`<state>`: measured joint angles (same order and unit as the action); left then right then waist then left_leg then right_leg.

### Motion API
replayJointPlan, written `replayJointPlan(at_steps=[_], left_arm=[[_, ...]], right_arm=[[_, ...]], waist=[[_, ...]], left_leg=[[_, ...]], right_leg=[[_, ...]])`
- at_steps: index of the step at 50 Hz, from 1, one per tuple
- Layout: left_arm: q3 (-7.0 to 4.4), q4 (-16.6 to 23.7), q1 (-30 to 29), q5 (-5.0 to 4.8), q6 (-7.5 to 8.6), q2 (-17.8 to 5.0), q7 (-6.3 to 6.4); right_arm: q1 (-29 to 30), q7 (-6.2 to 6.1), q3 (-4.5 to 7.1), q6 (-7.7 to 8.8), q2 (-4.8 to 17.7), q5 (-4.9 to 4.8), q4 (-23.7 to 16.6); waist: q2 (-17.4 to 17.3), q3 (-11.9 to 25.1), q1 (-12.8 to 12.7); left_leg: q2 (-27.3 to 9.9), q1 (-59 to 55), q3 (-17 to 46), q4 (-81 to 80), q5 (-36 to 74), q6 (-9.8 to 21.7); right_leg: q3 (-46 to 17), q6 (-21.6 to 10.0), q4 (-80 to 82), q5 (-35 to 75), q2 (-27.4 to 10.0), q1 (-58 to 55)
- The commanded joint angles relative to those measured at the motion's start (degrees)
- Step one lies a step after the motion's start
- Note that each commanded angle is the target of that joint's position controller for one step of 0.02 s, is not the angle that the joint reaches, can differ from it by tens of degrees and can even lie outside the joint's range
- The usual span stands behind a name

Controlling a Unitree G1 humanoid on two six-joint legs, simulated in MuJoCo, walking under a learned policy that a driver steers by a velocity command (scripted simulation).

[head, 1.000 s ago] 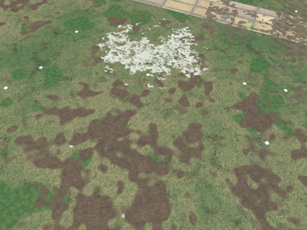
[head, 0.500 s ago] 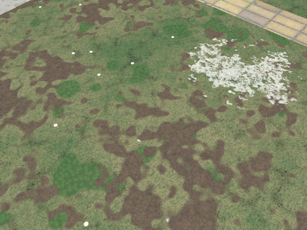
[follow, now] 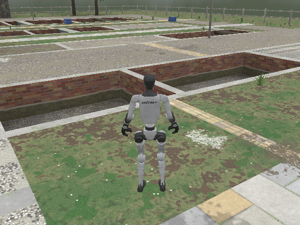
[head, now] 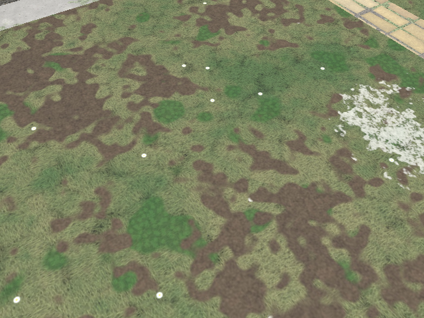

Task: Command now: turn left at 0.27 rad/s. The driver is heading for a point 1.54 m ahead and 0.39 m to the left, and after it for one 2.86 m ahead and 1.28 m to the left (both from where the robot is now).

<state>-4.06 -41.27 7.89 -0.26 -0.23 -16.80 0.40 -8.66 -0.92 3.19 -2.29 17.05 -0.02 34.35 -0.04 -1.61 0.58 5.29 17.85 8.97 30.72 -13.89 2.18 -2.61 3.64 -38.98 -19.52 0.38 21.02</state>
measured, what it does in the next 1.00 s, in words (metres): steps on the spot, turning left: right foot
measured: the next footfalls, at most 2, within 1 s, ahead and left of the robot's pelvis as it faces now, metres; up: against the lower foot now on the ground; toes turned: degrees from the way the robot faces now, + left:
right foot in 0.04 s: +0.05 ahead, -0.13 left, +0.00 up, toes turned +3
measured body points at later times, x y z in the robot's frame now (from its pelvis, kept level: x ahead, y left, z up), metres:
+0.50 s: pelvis +0.01 -0.02 -0.01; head +0.03 -0.01 +0.44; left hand +0.14 +0.26 -0.10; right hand +0.16 -0.28 -0.10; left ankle +0.02 +0.11 -0.74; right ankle +0.01 -0.13 -0.74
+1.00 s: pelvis +0.00 +0.03 +0.01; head +0.03 +0.07 +0.45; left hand +0.07 +0.35 -0.10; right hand +0.24 -0.18 -0.06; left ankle +0.00 +0.11 -0.74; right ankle +0.06 -0.14 -0.67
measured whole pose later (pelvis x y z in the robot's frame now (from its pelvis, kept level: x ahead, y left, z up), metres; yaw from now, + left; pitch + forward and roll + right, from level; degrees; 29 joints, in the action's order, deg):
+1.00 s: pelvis +0.00 +0.03 +0.01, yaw +20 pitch +2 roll -3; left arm -4.4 -39.1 5.5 -0.2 -1.1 -17.6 2.2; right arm -11.5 -1.9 2.9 -1.7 16.4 -0.4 33.5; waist 1.1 -2.5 0.7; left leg 5.8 17.1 9.8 26.4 -10.5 4.1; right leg -5.8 5.5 -54.9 -20.3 1.1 28.5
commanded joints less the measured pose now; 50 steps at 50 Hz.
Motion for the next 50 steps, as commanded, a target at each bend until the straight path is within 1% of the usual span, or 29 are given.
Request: replayJointPlan(at_steps=[1, 2, 3, 4, 5, 7, 9, 11, 16, 19, 22, 24, 25, 26, 27, 28, 29, 31, 32, 33, 34, 35, 36, 37, 38, 39, 40, 43, 50], left_arm=[[-0.89, 3.9, 1.3, 0.47, 1.72, -3.9, -0.67], [-1.13, 4.3, 2.1, 1.60, 1.95, -6.2, -0.53], [-1.71, 5.0, -0.1, 2.39, 1.83, -10.5, -0.24], [-0.65, 4.6, -1.5, 2.58, 1.93, -6.9, -0.28], [0.16, 5.4, -3.8, 2.07, 2.12, -4.6, -0.35], [-0.12, 4.8, -2.9, 1.11, 2.20, -5.9, -0.21], [0.38, 4.3, -1.0, 1.19, 2.39, -5.3, -0.10], [0.67, 4.8, -0.9, 1.39, 2.28, -4.8, -0.26], [1.11, 5.1, 0.5, 1.05, 2.12, -3.9, -0.24], [0.20, 5.8, 1.2, 1.04, 1.54, -5.7, 0.42], [-0.50, 6.2, 2.6, 0.96, 0.78, -6.3, 1.04], [-1.08, 6.3, 3.5, 0.93, 0.34, -7.0, 1.32], [-1.41, 6.1, 3.7, 0.92, 0.18, -7.6, 1.50], [-1.65, 6.1, 3.1, 0.77, 0.10, -8.0, 1.79], [-1.65, 6.5, 1.7, 0.45, 0.09, -7.7, 2.24], [-1.62, 6.9, 0.8, 0.23, 0.10, -7.7, 2.60], [-1.80, 7.0, 0.5, 0.15, 0.12, -8.2, 2.75], [-2.50, 7.3, -2.4, -0.39, -0.02, -10.1, 2.69], [-2.55, 7.4, -3.9, -0.81, -0.39, -10.1, 2.65], [-2.33, 6.8, -2.4, -0.96, -0.77, -8.8, 2.55], [-1.89, 6.0, 1.7, -0.23, -0.92, -6.4, 2.24], [-0.64, 9.8, -1.1, 1.65, -0.76, -3.7, 2.16], [-1.13, 9.9, -4.0, 0.57, -0.28, -5.6, 2.32], [-1.51, 9.1, -3.4, -0.22, -0.37, -6.8, 2.23], [-1.89, 7.7, -2.2, 0.17, -0.47, -7.3, 2.38], [-2.06, 7.0, -2.2, 0.73, -0.49, -7.4, 2.73], [-2.14, 6.6, -2.0, 0.83, -0.45, -7.3, 2.63], [-1.67, 5.8, -1.1, 0.21, -0.32, -5.6, 1.91], [-1.34, 6.0, -4.2, -0.04, 0.15, -4.9, 1.78]], right_arm=[[1.8, -0.08, 1.41, 0.58, 6.6, -0.52, -3.0], [-0.5, -0.17, 0.86, 0.92, 4.8, 0.16, -2.5], [-4.4, -0.09, 0.65, 1.44, 3.7, 0.93, -2.2], [-3.1, -0.30, 0.98, 1.61, 5.1, 1.18, -2.2], [-2.4, -0.46, 1.52, 1.51, 6.8, 1.08, -1.7], [0.1, -0.48, 1.30, 1.00, 5.0, 1.17, -1.2], [0.4, -0.04, 0.94, 0.55, 4.0, 1.24, -0.9], [-0.9, 0.33, 1.06, 0.69, 4.1, 0.91, 0.1], [-1.3, 0.23, 1.00, 1.64, 3.4, 0.94, 1.6], [-0.4, -0.06, 1.78, 1.68, 5.7, -0.10, 0.7], [-0.8, -0.45, 2.32, 1.35, 6.2, -0.62, -0.6], [-1.9, -0.52, 2.55, 1.01, 5.9, -0.79, -1.3], [-2.7, -0.41, 2.68, 0.80, 5.7, -0.86, -1.6], [-3.6, -0.16, 2.81, 0.61, 5.4, -0.76, -1.8], [-4.0, 0.21, 2.85, 0.48, 5.0, -0.59, -2.1], [-3.5, 0.61, 3.03, 0.40, 5.1, -0.62, -2.8], [-2.5, 0.99, 2.99, 0.29, 4.8, -0.78, -3.5], [-3.6, 1.55, 2.62, 0.01, 3.6, -1.23, -3.4], [-5.9, 1.76, 2.76, -0.03, 3.4, -1.35, -2.4], [-7.6, 1.85, 3.32, 0.02, 4.2, -1.31, -1.7], [-8.4, 1.55, 4.58, 0.31, 8.3, -0.97, -2.4], [-7.3, 1.02, 5.73, 1.11, 16.0, 0.07, -5.3], [-9.8, 1.61, 4.38, 2.54, 12.7, 2.09, -5.1], [-7.5, 1.75, 3.62, 3.55, 11.1, 2.00, -4.8], [-4.9, 1.48, 3.41, 3.74, 10.1, 0.65, -4.7], [-2.9, 0.98, 3.06, 3.41, 9.4, -0.36, -4.9], [-2.0, 0.47, 2.66, 3.02, 9.0, -0.70, -4.9], [-2.7, -0.57, 2.30, 2.19, 8.4, -0.31, -4.8], [-2.5, -1.45, 2.95, 0.83, 9.3, -0.36, -4.7]], waist=[[-7.5, 6.2, -2.1], [-3.5, 7.2, -1.2], [8.2, 6.8, 3.3], [12.9, 6.3, 2.8], [11.0, 4.9, 2.4], [10.0, 4.5, 1.1], [8.0, 4.0, 0.3], [4.5, 2.4, -0.1], [-0.9, 2.7, -1.1], [-1.7, 2.5, -2.0], [-0.3, 3.0, -2.2], [2.7, 3.6, -2.0], [5.2, 3.8, -1.6], [7.9, 4.0, -1.0], [10.5, 4.2, -0.6], [10.2, 3.7, -0.8], [8.7, 2.8, -1.0], [6.7, 2.7, 0.2], [6.8, 3.4, 1.4], [5.6, 3.6, 1.6], [-4.7, 3.1, 0.5], [-20.7, 2.0, -0.4], [-14.3, 8.0, 2.9], [-9.2, 6.4, 1.1], [-4.6, 5.3, -0.1], [-3.1, 5.2, -0.4], [-4.0, 5.5, -1.0], [-5.1, 7.7, -0.9], [-7.6, 5.8, 0.6]], left_leg=[[-12.5, -3.6, 14.5, -4.9, 14.2, 7.4], [-9.8, -0.7, 12.2, -2.0, 7.3, 3.9], [-2.8, 3.2, 4.0, 4.1, -4.9, 0.2], [-2.8, 0.8, 0.5, 4.6, -11.6, -2.4], [-4.1, -1.2, -0.3, 4.6, -9.7, -3.5], [-4.4, -2.8, -0.9, -0.2, -1.5, -3.8], [-5.3, -6.5, -0.1, -2.7, 3.7, -3.2], [-5.3, -5.3, 0.2, -2.9, 3.8, -1.5], [-6.2, -4.1, 1.7, -4.3, 6.8, -1.1], [-6.0, -0.3, 3.4, -2.6, 9.1, -0.4], [-5.3, 2.4, 4.0, 0.5, 9.7, -0.2], [-4.2, 4.4, 2.4, 4.7, 8.7, -0.7], [-3.5, 5.7, 0.4, 7.7, 7.2, -1.4], [-3.3, 7.1, -1.8, 11.3, 2.2, -2.1], [-3.8, 7.9, -3.6, 15.7, -7.9, -2.3], [-4.9, 9.4, -5.0, 20.3, -14.6, -2.4], [-6.4, 10.8, -5.8, 22.3, -18.4, -2.4], [-7.5, 6.0, -8.2, 15.6, -13.3, -1.8], [-5.9, 0.6, -10.5, 9.2, -6.1, -1.2], [-3.7, -4.2, -10.4, 3.1, 0.0, -0.2], [-7.6, -9.4, 0.0, -5.4, 11.7, 2.6], [-22.6, -13.0, 27.1, -10.9, 26.9, 13.5], [-25.5, -12.5, 30.5, -12.2, 25.8, 19.1], [-23.8, -11.8, 25.1, -11.1, 22.6, 17.3], [-20.8, -11.6, 20.4, -10.0, 19.1, 13.8], [-18.9, -11.5, 17.7, -9.5, 18.3, 11.4], [-16.9, -10.2, 15.5, -9.6, 20.6, 10.4], [-14.8, -11.9, 13.2, -9.6, 24.0, 10.4], [-13.1, -11.4, 17.8, -10.4, 11.8, 10.1]], right_leg=[[0.4, -2.3, 16.1, 11.2, -0.7, -9.0], [-4.3, -4.1, 17.7, 19.5, -6.2, -14.4], [-12.8, -9.5, 17.8, 29.2, -14.0, -15.2], [-17.6, -16.2, 20.0, 26.1, -18.2, -9.2], [-15.7, -16.0, 20.3, 21.8, -16.4, -8.1], [-11.0, -11.3, 18.9, 14.9, -11.1, -9.3], [-8.2, -8.2, 18.3, 10.2, -8.7, -6.7], [-4.8, -6.3, 17.3, 4.3, -6.0, -6.3], [-2.1, -5.9, 13.8, 7.5, -4.1, -8.4], [-0.4, -6.3, 11.7, 9.1, -3.9, -10.5], [-0.7, -7.6, 11.5, 9.8, -5.5, -11.3], [-3.6, -10.0, 13.4, 11.3, -9.1, -12.2], [-6.0, -12.0, 14.8, 13.1, -12.3, -12.8], [-8.6, -14.2, 15.8, 15.9, -16.0, -13.4], [-11.4, -16.6, 16.2, 19.4, -19.8, -12.7], [-12.7, -18.3, 16.6, 23.0, -22.5, -12.0], [-12.3, -18.4, 16.6, 25.4, -23.5, -11.9], [-6.1, -14.9, 14.8, 26.0, -20.3, -9.1], [-1.8, -12.7, 12.1, 24.3, -17.5, -7.0], [2.2, -10.2, 7.3, 18.6, -14.3, -4.6], [8.6, -5.6, -5.1, 6.5, -9.0, 1.7], [8.2, -0.1, -21.8, -18.1, 0.4, 17.7], [-2.1, -0.7, -31.1, -21.7, 0.9, 17.1], [-3.4, -1.2, -34.0, -17.5, -0.2, 18.0], [-3.3, -1.4, -33.3, -12.3, -1.2, 18.6], [-3.6, -1.2, -31.1, -8.1, -2.1, 18.7], [-3.3, -0.6, -30.4, -5.0, -2.0, 16.4], [-2.5, 0.9, -28.2, -1.1, -0.3, 14.3], [-3.8, 2.2, -11.7, -0.9, 1.0, 11.3]])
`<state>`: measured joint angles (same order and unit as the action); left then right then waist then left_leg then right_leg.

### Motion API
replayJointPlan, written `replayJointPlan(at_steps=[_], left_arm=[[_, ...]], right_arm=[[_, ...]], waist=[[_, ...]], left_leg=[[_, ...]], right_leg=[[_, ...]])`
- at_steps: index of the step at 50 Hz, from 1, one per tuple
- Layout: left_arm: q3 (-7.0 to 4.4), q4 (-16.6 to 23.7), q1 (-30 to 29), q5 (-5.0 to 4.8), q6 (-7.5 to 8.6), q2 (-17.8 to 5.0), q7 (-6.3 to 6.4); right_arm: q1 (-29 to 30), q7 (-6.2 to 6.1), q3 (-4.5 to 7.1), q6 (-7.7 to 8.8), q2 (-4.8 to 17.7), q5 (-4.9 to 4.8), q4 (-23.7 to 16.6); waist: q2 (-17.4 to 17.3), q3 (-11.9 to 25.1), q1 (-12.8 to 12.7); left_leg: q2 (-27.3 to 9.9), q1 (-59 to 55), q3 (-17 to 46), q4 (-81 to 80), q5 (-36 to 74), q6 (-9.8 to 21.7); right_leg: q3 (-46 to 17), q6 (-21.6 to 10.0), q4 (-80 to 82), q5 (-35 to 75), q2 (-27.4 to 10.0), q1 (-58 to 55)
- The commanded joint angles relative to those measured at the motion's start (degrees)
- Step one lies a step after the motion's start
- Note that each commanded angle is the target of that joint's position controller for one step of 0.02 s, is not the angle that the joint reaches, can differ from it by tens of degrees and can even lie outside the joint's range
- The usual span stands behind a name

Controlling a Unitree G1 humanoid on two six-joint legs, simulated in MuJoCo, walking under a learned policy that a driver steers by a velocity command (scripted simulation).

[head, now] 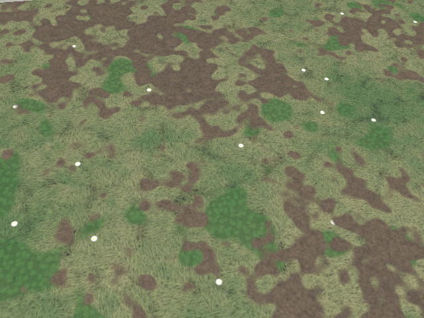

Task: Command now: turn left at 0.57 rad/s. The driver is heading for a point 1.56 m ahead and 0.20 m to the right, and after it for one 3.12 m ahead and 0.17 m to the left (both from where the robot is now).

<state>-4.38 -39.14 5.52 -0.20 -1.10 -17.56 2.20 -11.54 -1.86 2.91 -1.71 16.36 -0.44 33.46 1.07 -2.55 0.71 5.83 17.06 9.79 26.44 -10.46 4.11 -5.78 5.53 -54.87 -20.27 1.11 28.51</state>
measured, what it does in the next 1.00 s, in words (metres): walks ahead, turning right: right foot, then right foot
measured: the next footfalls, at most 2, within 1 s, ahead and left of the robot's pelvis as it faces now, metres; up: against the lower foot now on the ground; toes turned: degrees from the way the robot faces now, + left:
right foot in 0.20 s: +0.06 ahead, -0.15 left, +0.00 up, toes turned +8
right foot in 0.90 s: +0.34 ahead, -0.27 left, +0.00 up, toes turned -19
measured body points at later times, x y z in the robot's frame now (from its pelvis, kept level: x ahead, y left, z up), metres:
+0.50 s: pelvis +0.04 -0.04 -0.01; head +0.04 -0.04 +0.44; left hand +0.16 +0.22 -0.11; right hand +0.17 -0.32 -0.10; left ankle +0.03 +0.07 -0.74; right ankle +0.02 -0.16 -0.74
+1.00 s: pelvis +0.24 -0.16 -0.03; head +0.28 -0.18 +0.42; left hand +0.52 +0.02 -0.10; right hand +0.18 -0.43 -0.16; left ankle +0.11 +0.05 -0.65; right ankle +0.30 -0.25 -0.74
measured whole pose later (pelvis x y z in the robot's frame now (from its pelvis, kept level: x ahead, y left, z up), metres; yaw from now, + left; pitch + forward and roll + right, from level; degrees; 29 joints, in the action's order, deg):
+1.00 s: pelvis +0.24 -0.16 -0.03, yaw -16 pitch +2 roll +1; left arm -1.8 -33.1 6.5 -0.5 2.6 -16.5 -2.1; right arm -21.6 0.2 2.3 4.3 17.4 -2.1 47.3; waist 0.0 -3.7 3.1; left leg -3.6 13.7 1.7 66.4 -26.7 -0.3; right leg 3.3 -4.6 -38.1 -12.3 1.7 27.8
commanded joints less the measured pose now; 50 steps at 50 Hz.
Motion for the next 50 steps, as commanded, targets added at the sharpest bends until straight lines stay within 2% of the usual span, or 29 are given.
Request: replayJointPlan(at_steps=[1, 6, 9, 10, 11, 12, 13, 14, 15, 17, 20, 22, 24, 25, 26, 27, 28, 29, 32, 35, 38, 41, 43, 45, 46, 47, 48, 49, 50], left_arm=[[-1.03, 3.9, -2.0, -0.13, 1.22, -4.1, -0.11], [-0.91, 3.3, -0.5, -0.40, 2.30, -4.4, -1.22], [-0.01, 1.8, 3.3, 0.16, 2.98, -2.0, -2.43], [0.50, 1.7, 3.2, 1.29, 3.19, -1.3, -2.72], [0.29, 2.5, 2.4, 2.05, 3.23, -4.5, -2.65], [0.74, 3.0, -1.2, 2.63, 3.26, -5.3, -2.62], [0.95, 3.4, -2.7, 1.80, 3.30, -3.9, -2.69], [0.84, 3.0, -1.5, 1.18, 3.32, -4.2, -2.76], [0.56, 2.3, 1.0, 0.80, 3.15, -5.5, -2.40], [0.42, 2.1, 3.1, 0.17, 2.76, -7.4, -1.44], [-0.16, 2.2, 7.1, -0.49, 1.94, -8.7, -0.38], [-0.31, 3.0, 7.0, -0.94, 1.60, -8.5, -0.10], [-0.04, 5.1, 3.9, -1.31, 1.34, -7.0, -0.21], [0.54, 6.9, 1.5, -1.42, 1.59, -4.7, -0.36], [1.36, 8.5, 0.3, -1.66, 2.13, -1.7, -0.55], [1.29, 10.2, -0.6, -2.20, 2.70, -2.4, -0.89], [0.47, 9.8, 0.8, -2.35, 3.13, -4.9, -1.13], [0.29, 8.7, 2.5, -2.33, 3.36, -5.0, -1.54], [0.62, 8.5, 1.6, -1.82, 3.73, -3.4, -3.17], [1.54, 10.1, -1.5, -1.28, 3.80, -1.8, -4.47], [2.41, 11.8, -5.4, -1.43, 4.19, -0.6, -5.53], [1.94, 12.7, -6.8, -1.63, 4.17, -2.2, -6.22], [0.72, 12.5, -3.7, -1.27, 3.95, -4.5, -6.06], [-1.92, 8.6, 12.3, -1.39, 3.29, -8.3, -4.73], [-3.18, 7.1, 21.3, -1.42, 2.44, -12.8, -3.30], [-2.63, 7.6, 20.3, -0.46, 2.89, -16.7, -3.25], [-1.64, 7.6, 20.2, -0.02, 3.68, -11.1, -3.70], [-1.02, 6.5, 16.7, 0.17, 4.40, -9.7, -3.85], [-0.56, 5.8, 13.4, -0.01, 5.00, -8.3, -3.87]], right_arm=[[0.6, -0.46, 3.34, 0.09, 10.1, 0.11, -3.9], [2.1, 0.30, 2.84, -0.59, 9.2, 0.54, -3.6], [4.6, 0.52, 0.95, -0.60, 4.9, 0.40, -2.8], [1.6, 0.66, 0.19, -0.17, 2.6, 0.75, -1.1], [-2.8, 0.80, 0.12, 0.42, 2.3, 2.22, 0.3], [-5.4, 0.82, 0.68, 0.91, 3.5, 2.42, 0.8], [-2.7, 0.54, 0.94, 1.19, 5.1, 3.01, 0.8], [1.2, 0.33, 1.39, 1.32, 6.2, 2.63, 0.6], [3.1, 0.07, 1.50, 1.29, 5.9, 2.53, 0.6], [4.2, 0.08, 1.34, 1.71, 4.2, 1.91, -0.1], [4.1, 0.77, 1.53, 4.62, 3.4, 0.56, 0.3], [3.2, 1.64, 1.66, 6.54, 2.7, -0.07, 1.0], [-1.2, 2.00, 2.31, 7.59, 3.2, -0.53, 2.7], [-4.8, 1.79, 3.14, 7.79, 5.6, 0.00, 3.8], [-10.2, 1.60, 3.95, 7.80, 8.1, 0.49, 5.2], [-12.6, 1.97, 4.76, 7.79, 11.1, 0.71, 6.1], [-11.3, 1.76, 4.20, 7.87, 8.9, 0.74, 5.9], [-10.3, 1.32, 3.61, 7.87, 7.0, 0.39, 5.6], [-9.0, 0.89, 2.84, 7.19, 6.1, 0.67, 5.9], [-8.1, 0.89, 2.66, 6.90, 7.2, 0.72, 6.8], [-8.3, 0.92, 2.84, 6.64, 9.6, 0.16, 8.2], [-9.7, 1.28, 3.22, 6.38, 11.8, -0.74, 9.7], [-10.0, 1.33, 3.44, 6.07, 12.8, -1.06, 10.4], [-11.6, 1.26, 2.62, 6.02, 11.9, -0.88, 11.2], [-12.2, 1.35, 1.01, 6.43, 8.0, 0.97, 9.5], [-19.4, 2.15, -0.96, 7.38, 2.3, 0.38, 8.5], [-11.8, 2.44, 0.94, 7.97, 10.0, -2.07, 9.1], [-6.6, 2.39, 1.26, 8.07, 10.4, -3.40, 6.7], [-4.9, 1.81, 0.78, 8.05, 9.1, -2.56, 6.6]], waist=[[-9.1, 6.5, 0.6], [-10.2, 7.8, 1.3], [-8.6, 8.8, -1.5], [-6.4, 8.5, -1.1], [1.2, 8.5, 2.0], [7.7, 5.8, 5.8], [7.9, 4.1, 4.3], [7.5, 2.5, 2.1], [6.8, 3.7, 0.7], [8.8, 0.9, 0.1], [10.3, -1.6, -1.2], [9.3, -0.8, -0.5], [7.1, 1.0, 2.5], [2.0, 2.2, 4.4], [-5.9, 2.9, 5.9], [-12.6, -0.6, 6.0], [-9.8, -3.3, 4.4], [-7.1, -3.3, 3.6], [-5.8, -2.7, 3.6], [-5.9, -2.8, 4.1], [-5.9, -3.5, 4.9], [-6.3, -3.7, 4.4], [-7.4, -0.3, 1.2], [-5.5, 8.8, -8.2], [3.2, 15.4, -11.0], [15.1, 27.5, -4.8], [5.3, 24.9, -9.5], [5.2, 13.8, -7.9], [1.5, 8.6, -5.5]], left_leg=[[-13.4, -9.7, 17.8, -6.1, 7.2, 8.3], [-13.7, -7.9, 19.1, -3.8, 13.1, 8.7], [-12.2, -5.5, 16.3, -1.8, 13.3, 6.1], [-10.3, -3.5, 13.9, -1.9, 7.9, 3.1], [-5.9, -1.3, 8.0, 3.9, -3.0, -0.2], [-2.5, -2.4, 2.7, 2.7, -11.6, -3.4], [-4.1, -6.2, 1.8, 0.1, -8.3, -5.2], [-3.9, -7.2, 1.3, -0.5, -4.7, -5.5], [-3.0, -7.8, -0.3, 0.8, -5.3, -5.4], [-1.5, -4.4, -4.2, 3.5, -10.5, -5.4], [-1.9, 1.8, -6.7, 5.5, -12.1, -5.2], [-2.7, 0.2, -6.4, 2.6, -11.4, -3.9], [-4.6, -10.6, -5.3, -3.9, -7.3, -2.2], [-8.7, -18.1, -0.3, -5.3, -11.5, -0.5], [-15.3, -24.9, 10.2, -10.5, -22.4, 2.9], [-25.1, -25.9, 24.2, -16.3, -27.3, 8.6], [-27.9, -24.5, 24.9, -15.9, -24.6, 10.7], [-26.4, -25.0, 21.0, -15.6, -21.2, 10.0], [-21.9, -24.1, 7.1, -16.5, -5.1, 6.4], [-19.1, -18.5, -3.2, -17.4, 5.8, 5.7], [-18.2, -14.9, -9.2, -17.5, 8.5, 4.6], [-20.0, -15.3, -12.3, -16.6, 14.6, 3.6], [-20.6, -17.2, -15.1, -9.3, 35.7, 2.3], [-18.8, -9.1, -17.9, 9.8, 45.7, 0.2], [-15.5, 5.4, -18.0, 29.4, 16.3, -2.2], [-5.7, 19.1, -9.4, 48.7, -24.3, -4.4], [-7.1, 22.4, -2.1, 53.8, -21.0, -3.9], [-9.2, 26.3, -4.1, 52.7, -15.7, -3.3], [-12.2, 24.4, -4.7, 48.9, -10.2, -3.0]], right_leg=[[-0.7, 0.2, 6.0, -0.6, 0.5, 2.5], [1.0, -1.2, 13.2, -1.8, 0.0, -5.6], [2.4, -3.1, 28.8, 8.6, -1.7, -16.3], [0.6, -4.2, 34.7, 16.8, -3.3, -21.2], [-7.4, -7.0, 35.2, 26.5, -9.9, -23.9], [-11.7, -13.5, 35.2, 26.8, -13.9, -17.1], [-13.0, -15.1, 37.4, 16.0, -13.1, -12.0], [-11.9, -13.0, 37.5, 9.1, -10.3, -11.3], [-11.3, -11.6, 38.2, -0.2, -8.5, -11.6], [-15.0, -12.4, 40.9, -15.9, -8.7, -10.3], [-23.0, -16.1, 42.5, -21.1, -11.3, -12.8], [-24.0, -16.7, 41.2, -19.4, -10.5, -13.4], [-21.5, -14.7, 37.9, -16.3, -6.8, -7.4], [-16.6, -12.1, 30.9, -13.7, -3.5, 0.1], [-7.4, -9.0, 18.0, -11.3, 2.1, 8.7], [-3.3, -8.2, 6.8, -12.1, 2.7, 17.8], [-3.5, -7.9, -1.6, -11.3, -1.3, 22.1], [-3.9, -7.7, -5.6, -7.7, -2.6, 23.7], [-1.6, -6.5, -8.9, 1.7, -5.1, 24.4], [2.7, -4.2, -3.1, 8.3, -5.9, 19.8], [5.6, -4.3, 8.1, 14.3, -6.0, 13.1], [8.9, -6.9, 14.5, 14.5, -4.2, 6.8], [11.0, -9.9, 16.8, 11.7, -0.5, -1.2], [10.8, -13.9, 20.3, 14.2, 3.3, -26.5], [-4.7, -16.7, 19.7, 14.4, -7.9, -44.0], [-38.5, -25.6, 31.6, -1.3, -23.9, -53.7], [-39.2, -23.9, 37.5, -7.6, -23.3, -48.6], [-28.7, -21.5, 38.4, -5.4, -21.6, -39.7], [-21.3, -19.9, 39.1, 0.9, -19.4, -30.9]])
Velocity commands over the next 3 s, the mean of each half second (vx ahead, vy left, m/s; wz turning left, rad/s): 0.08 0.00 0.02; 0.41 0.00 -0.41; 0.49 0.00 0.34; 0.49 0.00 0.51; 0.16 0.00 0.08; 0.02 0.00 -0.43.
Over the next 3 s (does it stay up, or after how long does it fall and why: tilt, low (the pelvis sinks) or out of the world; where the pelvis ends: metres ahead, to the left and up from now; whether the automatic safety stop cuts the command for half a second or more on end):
stays up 0.93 -0.31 0.00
